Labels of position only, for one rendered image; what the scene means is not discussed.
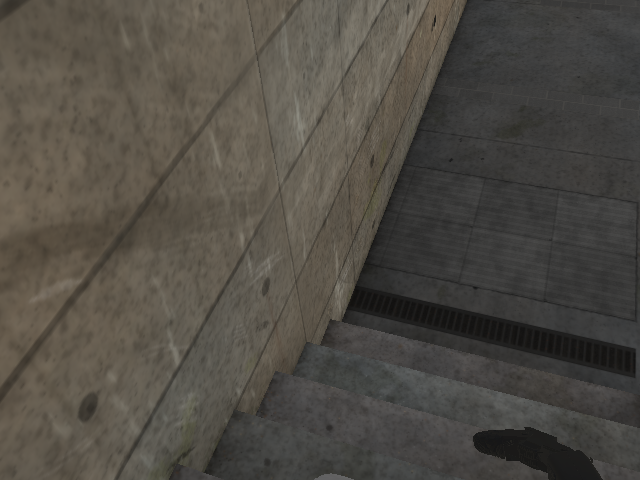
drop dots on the robot right hand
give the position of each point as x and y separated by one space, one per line
537 450

